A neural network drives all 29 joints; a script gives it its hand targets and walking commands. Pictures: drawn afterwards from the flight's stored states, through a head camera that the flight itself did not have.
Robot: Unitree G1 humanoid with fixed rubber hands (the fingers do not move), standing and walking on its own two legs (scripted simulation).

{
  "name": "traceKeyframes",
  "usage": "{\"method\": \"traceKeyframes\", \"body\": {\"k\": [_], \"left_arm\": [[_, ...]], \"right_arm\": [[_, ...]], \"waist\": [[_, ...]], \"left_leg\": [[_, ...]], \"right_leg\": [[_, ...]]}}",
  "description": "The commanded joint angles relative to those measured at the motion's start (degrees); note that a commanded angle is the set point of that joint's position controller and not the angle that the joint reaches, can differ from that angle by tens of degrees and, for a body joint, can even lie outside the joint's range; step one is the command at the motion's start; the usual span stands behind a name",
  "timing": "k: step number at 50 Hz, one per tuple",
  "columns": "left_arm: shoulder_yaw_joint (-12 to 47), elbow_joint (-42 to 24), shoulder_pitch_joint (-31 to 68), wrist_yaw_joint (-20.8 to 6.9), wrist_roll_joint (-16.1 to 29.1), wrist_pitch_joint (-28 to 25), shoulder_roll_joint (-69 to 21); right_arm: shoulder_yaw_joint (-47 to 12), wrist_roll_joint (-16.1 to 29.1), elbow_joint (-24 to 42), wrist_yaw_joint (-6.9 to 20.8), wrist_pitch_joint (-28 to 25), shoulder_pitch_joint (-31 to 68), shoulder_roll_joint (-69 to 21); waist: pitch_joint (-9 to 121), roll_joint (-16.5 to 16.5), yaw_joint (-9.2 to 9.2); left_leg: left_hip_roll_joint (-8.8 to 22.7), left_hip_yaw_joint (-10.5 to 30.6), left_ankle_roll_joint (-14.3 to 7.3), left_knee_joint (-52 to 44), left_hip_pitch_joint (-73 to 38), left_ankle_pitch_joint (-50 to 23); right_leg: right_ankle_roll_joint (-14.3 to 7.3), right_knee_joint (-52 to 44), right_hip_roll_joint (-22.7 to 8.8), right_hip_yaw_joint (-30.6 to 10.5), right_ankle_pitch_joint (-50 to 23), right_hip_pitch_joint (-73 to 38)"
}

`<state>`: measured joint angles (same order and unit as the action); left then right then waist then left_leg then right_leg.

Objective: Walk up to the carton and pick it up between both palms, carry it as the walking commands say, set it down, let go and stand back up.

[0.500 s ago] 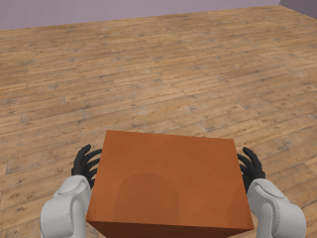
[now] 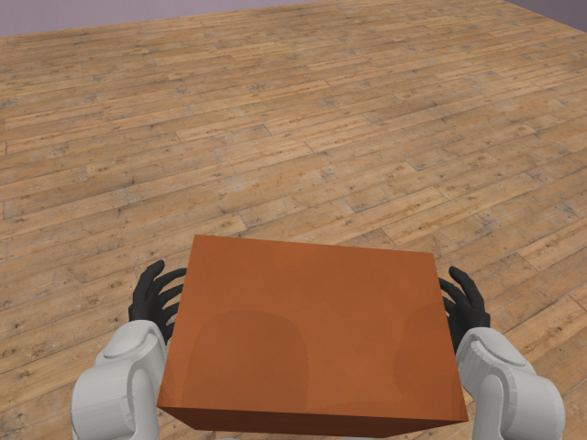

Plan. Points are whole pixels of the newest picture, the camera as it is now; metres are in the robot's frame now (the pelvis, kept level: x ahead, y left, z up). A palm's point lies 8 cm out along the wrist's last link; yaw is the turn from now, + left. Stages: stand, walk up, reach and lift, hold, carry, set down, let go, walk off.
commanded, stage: carry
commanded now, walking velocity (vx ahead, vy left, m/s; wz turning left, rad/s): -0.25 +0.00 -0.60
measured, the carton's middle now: (301, 350) +0.24 +0.02 +0.01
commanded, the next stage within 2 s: none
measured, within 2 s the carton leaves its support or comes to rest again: neither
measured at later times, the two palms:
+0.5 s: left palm out of the picture +0.11 +0.04 +0.09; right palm out of the picture +0.04 -0.33 +0.07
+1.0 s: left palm out of the picture -0.10 -0.16 +0.08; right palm out of the picture -0.24 -0.50 +0.07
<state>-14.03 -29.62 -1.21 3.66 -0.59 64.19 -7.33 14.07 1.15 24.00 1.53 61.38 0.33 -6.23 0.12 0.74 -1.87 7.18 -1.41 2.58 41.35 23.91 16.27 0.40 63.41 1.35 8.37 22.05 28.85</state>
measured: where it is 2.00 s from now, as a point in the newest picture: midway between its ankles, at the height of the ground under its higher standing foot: outside the picture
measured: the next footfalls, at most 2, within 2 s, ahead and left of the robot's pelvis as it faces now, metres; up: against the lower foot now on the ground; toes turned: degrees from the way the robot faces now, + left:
right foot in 0.12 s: +0.04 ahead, -0.08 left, +0.00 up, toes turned -10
left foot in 0.48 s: -0.11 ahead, +0.08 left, +0.00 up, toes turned -4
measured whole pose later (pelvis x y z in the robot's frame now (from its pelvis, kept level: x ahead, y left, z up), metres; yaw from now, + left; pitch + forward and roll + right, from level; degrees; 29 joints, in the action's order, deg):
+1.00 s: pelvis -0.39 -0.23 -0.02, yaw -26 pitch +1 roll +4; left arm -14.3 -34.1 -3.0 0.3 -0.3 61.8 -6.7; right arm 12.2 1.0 31.9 0.5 61.8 0.2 -6.6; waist -0.2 1.7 -1.1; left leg 10.6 -8.9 7.6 42.5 20.0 21.0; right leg 4.8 64.7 2.6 -6.3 29.3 29.6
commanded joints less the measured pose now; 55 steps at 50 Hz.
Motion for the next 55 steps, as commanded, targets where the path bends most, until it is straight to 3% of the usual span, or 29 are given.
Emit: {"method": "traceKeyframes", "body": {"k": [1, 3, 5, 8, 15, 18, 20, 21, 22, 24, 25, 28, 29, 30, 32, 33, 36, 39, 40, 41, 42, 43, 45, 48, 49, 50, 51, 52, 55], "left_arm": [[50.7, -8.8, 25.6, -7.6, 17.0, 1.0, -38.5], [49.9, -8.8, 23.9, -8.1, 16.6, 0.6, -36.7], [48.2, -6.8, 22.9, -8.8, 16.3, 0.8, -34.7], [48.4, -9.9, 22.7, -10.3, 17.0, -0.7, -38.7], [44.5, -11.9, 21.4, -11.1, 16.4, -2.6, -40.5], [45.4, -14.8, 19.8, -10.2, 15.9, -3.0, -38.7], [46.8, -16.5, 20.4, -9.9, 15.8, -2.4, -38.6], [48.2, -16.4, 20.4, -9.7, 16.8, -2.2, -39.5], [49.6, -16.4, 19.7, -9.9, 18.4, -2.5, -38.1], [48.9, -18.0, 23.6, -9.7, 18.5, -3.4, -36.4], [46.2, -13.1, 19.7, -8.8, 16.1, -2.4, -35.6], [46.1, -10.1, 21.4, -9.0, 15.8, 0.5, -32.6], [45.4, -10.9, 21.7, -8.8, 15.6, 1.2, -30.7], [45.1, -11.3, 21.2, -8.7, 15.8, 1.3, -27.9], [44.9, -8.4, 17.6, -9.5, 16.9, 1.8, -29.1], [44.6, -8.8, 16.7, -9.7, 17.2, 1.9, -30.2], [45.2, -13.6, 23.7, -10.5, 17.3, -0.3, -35.7], [45.3, -15.2, 21.9, -10.6, 16.1, -2.1, -36.7], [45.4, -16.7, 21.9, -10.5, 15.5, -2.5, -37.3], [45.8, -15.9, 21.3, -9.8, 15.4, -2.5, -38.1], [48.2, -16.3, 19.6, -9.6, 17.5, -2.9, -37.8], [49.2, -21.0, 22.7, -9.4, 18.9, -4.4, -36.1], [46.2, -13.3, 19.5, -9.2, 15.7, -3.1, -34.8], [45.6, -10.7, 21.6, -8.3, 15.7, 0.0, -31.3], [45.2, -11.6, 21.9, -8.3, 15.6, 1.0, -30.2], [45.0, -10.9, 21.9, -8.4, 16.4, 1.6, -27.2], [44.3, -8.3, 17.9, -8.7, 16.2, 1.8, -26.9], [45.7, -9.2, 18.3, -9.1, 17.8, 1.3, -30.3], [46.3, -13.2, 24.5, -10.4, 18.4, 0.4, -34.2]], "right_arm": [[-46.4, 11.0, 14.8, 1.1, 1.5, 21.7, -38.5], [-46.3, 10.1, 12.6, 1.0, 1.6, 18.9, -37.2], [-47.8, 9.0, 12.8, 0.5, 1.9, 18.3, -37.7], [-52.2, 13.3, 18.7, 1.5, 0.7, 27.3, -42.7], [-56.9, 16.0, 24.9, 0.9, -0.5, 31.8, -46.5], [-56.8, 15.8, 23.5, 0.3, -0.2, 25.8, -45.7], [-55.4, 16.0, 25.5, -0.2, -0.4, 22.1, -43.6], [-53.3, 15.9, 25.1, -0.4, -0.9, 23.1, -42.7], [-52.3, 15.1, 22.8, 0.0, -1.0, 22.5, -43.4], [-53.0, 13.5, 21.7, 0.6, -0.9, 22.5, -44.5], [-53.0, 14.0, 22.3, 0.8, 0.5, 23.6, -41.4], [-50.3, 11.7, 16.7, 0.0, 2.7, 23.2, -38.1], [-49.9, 10.4, 13.8, -0.7, 3.9, 20.1, -36.3], [-49.7, 9.1, 13.1, -0.9, 4.1, 16.9, -35.8], [-49.6, 9.0, 14.3, -1.7, 4.4, 19.2, -35.5], [-49.5, 9.8, 13.7, -1.6, 4.4, 19.9, -36.3], [-53.6, 13.2, 18.1, -0.3, 2.3, 26.4, -43.4], [-55.6, 15.0, 21.1, 0.3, 0.3, 24.1, -45.5], [-56.5, 16.1, 22.6, 0.1, -0.3, 23.1, -46.2], [-54.5, 15.8, 21.8, -0.4, -0.9, 20.7, -44.2], [-52.6, 15.4, 19.5, 0.0, -1.2, 19.3, -43.9], [-52.7, 14.6, 19.1, 0.9, -1.3, 18.4, -46.1], [-54.0, 13.8, 20.5, 1.3, -0.4, 23.1, -41.6], [-49.2, 12.0, 17.4, -0.3, 2.4, 22.8, -36.4], [-49.0, 10.7, 15.7, -1.0, 3.3, 21.3, -34.8], [-48.2, 8.3, 13.6, -1.6, 3.9, 16.6, -33.2], [-49.3, 8.4, 14.4, -1.7, 4.4, 17.7, -33.0], [-48.9, 8.5, 14.9, -1.8, 3.9, 18.1, -35.0], [-51.0, 11.5, 15.5, -0.5, 3.2, 24.2, -40.1]], "waist": [[16.0, -17.1, 1.0], [13.0, -9.5, -0.34], [10.4, 20.0, 2.04], [9.6, 5.5, 1.5], [15.5, 11.5, 1.56], [19.6, 18.3, 1.55], [21.0, 20.3, 4.29], [24.1, -4.2, 3.7], [29.9, -27.6, 1.77], [19.9, -15.7, 0.19], [16.4, -8.3, -0.07], [8.1, -11.4, -1.12], [3.2, -0.2, -1.68], [3.1, 21.2, 0.72], [8.3, 18.8, 1.27], [6.2, 13.0, 1.32], [11.7, 12.2, 2.23], [16.7, 18.9, 2.65], [18.8, 24.6, 4.11], [21.2, 6.3, 6.19], [26.8, -32.8, 3.85], [24.8, -23.4, 1.1], [16.5, -9.7, -0.77], [10.9, -16.2, -1.66], [5.5, -8.1, -2.07], [2.8, 15.6, 0.53], [4.4, 26.2, 1.06], [7.0, 22.9, 1.04], [7.4, 13.1, 2.16]], "left_leg": [[13.1, -0.3, -7.6, -9.2, -16.9, -36.9], [9.8, -3.7, -3.4, 1.5, -8.2, -19.6], [-3.9, -0.9, 1.8, 21.2, 13.5, 27.2], [-2.8, 3.7, 1.6, 30.6, 13.1, 17.2], [-7.1, -1.5, 2.2, 23.0, 4.4, 10.7], [-11.2, -7.2, 1.2, 5.1, -9.3, 15.4], [-13.2, -14.8, -2.4, -19.8, -30.9, 18.5], [-3.1, -12.1, -6.2, -31.7, -30.0, -0.2], [16.0, 8.4, -9.7, -20.6, -21.2, -16.3], [25.8, 10.3, -11.8, -16.5, -10.4, -28.3], [21.6, 0.3, -9.3, -10.5, -19.5, -34.0], [12.4, -5.6, -3.4, 0.6, -9.5, -14.6], [7.0, -8.0, -0.1, 10.4, 2.1, -2.3], [-3.3, -7.3, 3.8, 22.2, 14.6, 27.3], [-4.1, 2.9, 3.9, 31.8, 13.3, 27.1], [-4.5, 2.5, 4.0, 32.6, 11.0, 25.1], [-7.5, 1.0, 2.5, 28.9, 5.6, 12.8], [-9.5, -6.2, 1.1, 10.0, -12.2, 17.3], [-11.0, -11.1, -0.9, -6.6, -27.1, 22.0], [-3.9, -11.8, -8.0, -28.0, -31.6, 10.7], [18.5, 4.5, -12.7, -25.6, -21.4, -19.5], [23.1, 7.4, -11.6, -13.9, -11.8, -25.1], [21.9, 3.2, -10.2, -8.1, -15.8, -37.3], [16.6, -5.2, -2.1, 4.0, -15.8, -20.2], [10.8, -6.4, -0.3, 11.2, -0.8, -5.9], [-1.4, -6.6, 4.1, 22.6, 12.8, 26.2], [-4.8, 0.0, 5.5, 31.2, 17.2, 32.3], [-3.2, 2.7, 5.0, 34.6, 17.0, 29.9], [-6.5, 1.9, 3.1, 34.1, 10.6, 17.8]], "right_leg": [[0.1, -15.8, -4.5, -6.9, 11.2, 1.3], [-1.8, -36.7, -6.1, -14.9, -2.9, -5.7], [-6.7, -43.3, -23.9, -46.8, -51.9, -13.0], [-2.7, -46.4, -17.1, -37.4, -27.3, -8.0], [12.7, -55.7, -9.4, -33.6, -11.2, -14.4], [21.0, -56.2, -6.1, -28.0, -42.4, -16.2], [35.1, -49.2, 0.9, -19.5, -62.2, -3.8], [32.7, -18.6, 8.3, -12.3, -25.6, -6.6], [15.1, 7.1, 0.2, -22.7, 14.3, -12.5], [3.2, 21.1, -4.0, -24.3, 17.8, -1.9], [1.6, 14.0, -3.2, -18.5, 11.9, 10.2], [-1.5, -20.9, -6.8, -21.8, 10.4, 2.2], [-0.9, -34.4, -5.9, -25.6, -19.3, -6.1], [-0.4, -40.1, -15.0, -45.7, -59.9, -12.5], [-1.8, -41.0, -15.6, -48.6, -68.3, -12.6], [6.0, -45.5, -10.8, -44.9, -52.8, -6.6], [13.3, -55.2, -6.5, -40.8, -11.6, -11.3], [25.2, -58.1, -3.1, -30.6, -33.8, -9.0], [36.4, -55.6, 0.4, -24.0, -48.7, -2.1], [43.4, -21.0, 12.1, -13.0, -40.5, -3.2], [26.0, 24.7, 8.7, -20.9, 16.8, -8.6], [11.0, 25.4, -2.8, -31.0, 18.2, -9.0], [1.4, 21.2, -0.6, -23.2, 16.4, 7.7], [-0.7, -21.2, -6.7, -24.9, 12.4, 4.8], [0.3, -33.6, -4.9, -28.3, -3.6, -6.3], [1.6, -39.1, -11.9, -47.5, -49.0, -10.0], [0.9, -39.8, -14.7, -55.7, -72.5, -10.8], [0.0, -38.3, -13.6, -50.6, -76.0, -13.4], [11.7, -50.1, -6.1, -44.4, -24.2, -7.3]]}}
